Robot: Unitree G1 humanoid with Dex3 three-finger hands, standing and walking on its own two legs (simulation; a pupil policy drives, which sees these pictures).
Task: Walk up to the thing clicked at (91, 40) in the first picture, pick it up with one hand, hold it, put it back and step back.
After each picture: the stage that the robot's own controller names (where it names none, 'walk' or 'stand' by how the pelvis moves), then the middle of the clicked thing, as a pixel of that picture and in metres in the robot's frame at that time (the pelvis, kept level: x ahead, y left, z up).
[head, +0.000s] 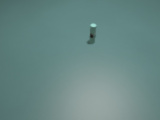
stand; (92, 33) +1.54 -0.12 -0.65
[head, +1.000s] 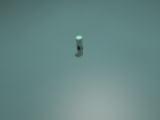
walk; (79, 46) +1.42 +0.17 -0.63
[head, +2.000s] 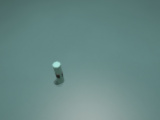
walk; (58, 73) +0.91 +0.30 -0.65
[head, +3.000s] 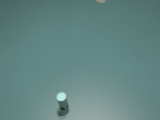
walk; (63, 104) +0.57 +0.21 -0.64
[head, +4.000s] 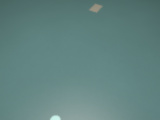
stand; out of the picture +0.42 +0.17 -0.64
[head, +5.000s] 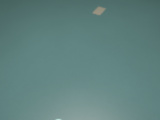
stand; out of the picture +0.41 +0.17 -0.66
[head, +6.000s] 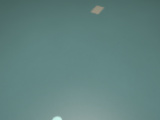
stand; out of the picture +0.43 +0.18 -0.66
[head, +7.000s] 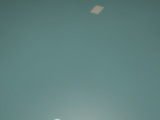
stand; out of the picture +0.41 +0.18 -0.66
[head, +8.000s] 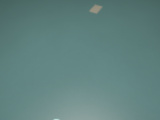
go down; out of the picture +0.41 +0.19 -0.66
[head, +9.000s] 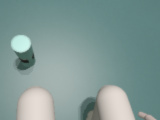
go down; (25, 53) +0.48 +0.22 -0.30
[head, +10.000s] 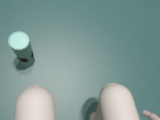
approach; (24, 52) +0.48 +0.23 -0.26
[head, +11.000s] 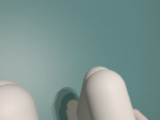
close in; out of the picture +0.46 +0.28 -0.16
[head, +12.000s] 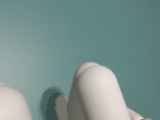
close; out of the picture +0.46 +0.29 -0.16
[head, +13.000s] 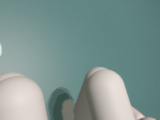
lift; out of the picture +0.37 +0.24 -0.16
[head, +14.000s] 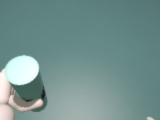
lift; (31, 89) +0.31 +0.17 +0.04
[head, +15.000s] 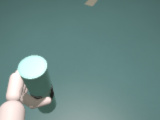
hold; (41, 89) +0.32 +0.14 +0.06
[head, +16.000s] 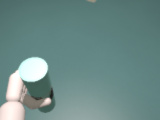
hold; (41, 89) +0.31 +0.15 +0.05
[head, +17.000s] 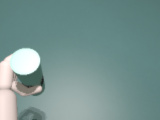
crouch; (31, 77) +0.36 +0.17 -0.01
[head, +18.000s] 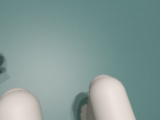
lower; out of the picture +0.50 +0.25 -0.04
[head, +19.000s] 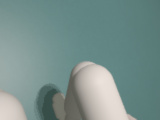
lower; out of the picture +0.46 +0.28 -0.16
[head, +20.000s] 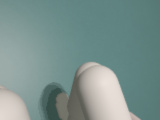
lower; out of the picture +0.45 +0.28 -0.17
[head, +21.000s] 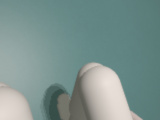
lower; out of the picture +0.43 +0.28 -0.16
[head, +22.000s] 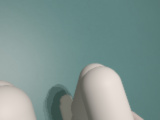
lower; out of the picture +0.44 +0.27 -0.15
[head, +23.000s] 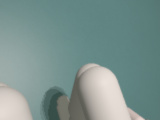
open; out of the picture +0.44 +0.27 -0.16
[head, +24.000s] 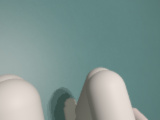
stand; out of the picture +0.43 +0.26 -0.18
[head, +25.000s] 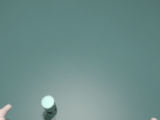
stand; (50, 107) +0.40 +0.18 -0.51
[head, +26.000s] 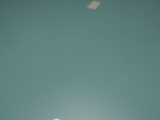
stand; out of the picture +0.40 +0.17 -0.60
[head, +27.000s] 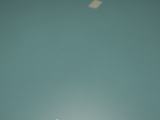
stand; out of the picture +0.38 +0.16 -0.60
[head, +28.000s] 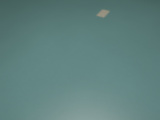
stand; out of the picture +0.42 +0.15 -0.65
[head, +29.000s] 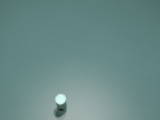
walk; (61, 104) +0.46 +0.13 -0.63
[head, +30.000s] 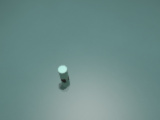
walk; (64, 77) +0.70 +0.20 -0.63
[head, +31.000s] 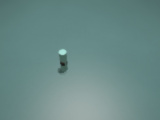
stand; (63, 60) +0.99 +0.19 -0.63
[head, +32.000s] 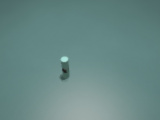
stand; (65, 67) +0.98 +0.19 -0.66
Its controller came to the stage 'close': yes
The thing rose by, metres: 0.68
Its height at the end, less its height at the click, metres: +0.00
